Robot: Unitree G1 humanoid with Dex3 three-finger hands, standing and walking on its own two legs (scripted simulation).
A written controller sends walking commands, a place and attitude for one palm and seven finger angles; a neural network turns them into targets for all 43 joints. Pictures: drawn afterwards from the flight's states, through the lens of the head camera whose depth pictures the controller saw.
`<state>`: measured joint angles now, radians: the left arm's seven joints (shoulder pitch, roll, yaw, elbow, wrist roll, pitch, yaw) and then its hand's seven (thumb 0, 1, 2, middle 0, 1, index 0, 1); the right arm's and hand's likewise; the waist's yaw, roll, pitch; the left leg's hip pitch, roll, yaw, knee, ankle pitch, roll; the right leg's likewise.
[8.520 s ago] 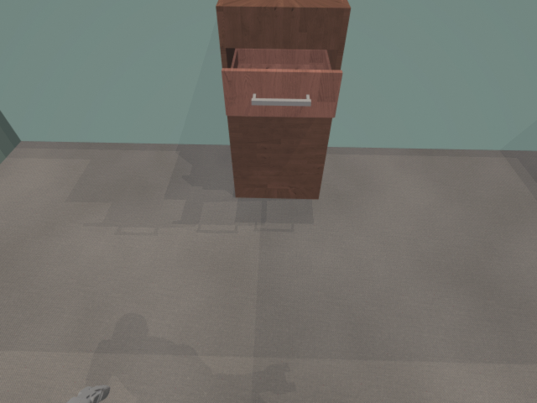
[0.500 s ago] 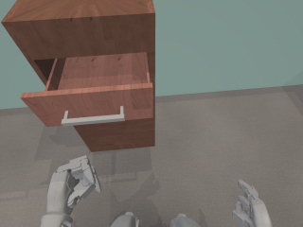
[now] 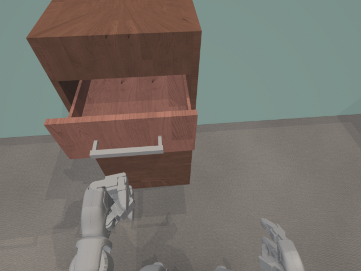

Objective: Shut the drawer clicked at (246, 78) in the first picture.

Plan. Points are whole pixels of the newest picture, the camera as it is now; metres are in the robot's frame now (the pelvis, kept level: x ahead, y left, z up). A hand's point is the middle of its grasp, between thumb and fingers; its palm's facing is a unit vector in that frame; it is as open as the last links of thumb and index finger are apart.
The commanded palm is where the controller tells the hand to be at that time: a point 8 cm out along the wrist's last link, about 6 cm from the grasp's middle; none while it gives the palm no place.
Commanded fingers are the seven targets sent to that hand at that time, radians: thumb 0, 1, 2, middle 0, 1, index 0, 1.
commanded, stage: raise the hand and make a fist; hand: left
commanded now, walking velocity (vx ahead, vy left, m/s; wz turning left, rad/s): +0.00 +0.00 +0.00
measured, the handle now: (127, 146) +0.43 +0.18 -0.03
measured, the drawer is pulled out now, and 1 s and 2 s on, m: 0.17 0.17 0.17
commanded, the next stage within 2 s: bring the fist close to the handle in 0.22 s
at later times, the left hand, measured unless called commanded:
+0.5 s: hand (143, 207) +0.24 +0.09 +0.05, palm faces +0.09 -1.00 -0.03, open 3.2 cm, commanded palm +0.22 +0.16 +0.05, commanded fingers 0.00 0.90 0.90 -1.40 -1.60 -1.40 -1.60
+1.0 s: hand (139, 184) +0.30 +0.12 +0.01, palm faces +0.13 -0.99 -0.04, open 3.3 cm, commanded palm +0.27 +0.17 +0.00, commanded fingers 0.00 0.90 0.90 -1.40 -1.60 -1.40 -1.60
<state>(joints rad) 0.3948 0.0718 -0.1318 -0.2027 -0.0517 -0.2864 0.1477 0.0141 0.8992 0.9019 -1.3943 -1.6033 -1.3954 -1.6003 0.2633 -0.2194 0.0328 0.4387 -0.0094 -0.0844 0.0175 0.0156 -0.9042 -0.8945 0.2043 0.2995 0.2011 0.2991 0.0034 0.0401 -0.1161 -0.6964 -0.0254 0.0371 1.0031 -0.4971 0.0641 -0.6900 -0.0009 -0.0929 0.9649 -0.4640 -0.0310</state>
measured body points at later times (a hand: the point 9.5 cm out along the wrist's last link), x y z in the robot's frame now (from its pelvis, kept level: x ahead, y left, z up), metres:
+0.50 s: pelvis +0.00 -0.02 +0.00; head +0.04 -0.03 +0.44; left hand +0.23 +0.15 +0.05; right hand +0.18 -0.24 -0.08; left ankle +0.00 +0.07 -0.68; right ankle +0.01 -0.10 -0.68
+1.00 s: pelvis -0.01 -0.04 -0.03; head +0.08 -0.04 +0.41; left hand +0.29 +0.17 +0.01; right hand +0.15 -0.28 -0.14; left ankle +0.00 +0.07 -0.68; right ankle +0.01 -0.11 -0.68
